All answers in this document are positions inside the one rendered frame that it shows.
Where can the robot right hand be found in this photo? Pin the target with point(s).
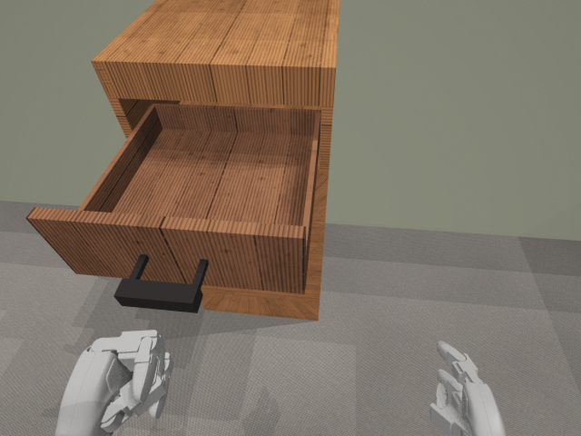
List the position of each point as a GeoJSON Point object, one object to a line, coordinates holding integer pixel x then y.
{"type": "Point", "coordinates": [475, 411]}

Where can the handle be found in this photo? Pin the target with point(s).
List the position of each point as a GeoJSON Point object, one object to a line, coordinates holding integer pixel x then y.
{"type": "Point", "coordinates": [169, 296]}

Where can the drawer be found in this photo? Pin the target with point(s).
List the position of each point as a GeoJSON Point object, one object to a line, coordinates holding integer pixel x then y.
{"type": "Point", "coordinates": [232, 185]}

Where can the robot left hand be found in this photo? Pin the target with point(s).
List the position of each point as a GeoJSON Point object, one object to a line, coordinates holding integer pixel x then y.
{"type": "Point", "coordinates": [131, 365]}

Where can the cabinet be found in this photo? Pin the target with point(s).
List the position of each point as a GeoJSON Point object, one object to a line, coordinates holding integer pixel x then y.
{"type": "Point", "coordinates": [247, 53]}

